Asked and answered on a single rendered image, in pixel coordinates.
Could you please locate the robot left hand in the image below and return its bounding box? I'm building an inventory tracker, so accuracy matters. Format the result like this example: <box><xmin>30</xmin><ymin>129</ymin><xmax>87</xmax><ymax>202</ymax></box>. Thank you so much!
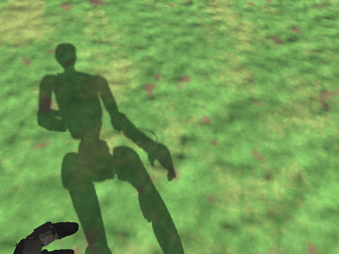
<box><xmin>13</xmin><ymin>222</ymin><xmax>79</xmax><ymax>254</ymax></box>

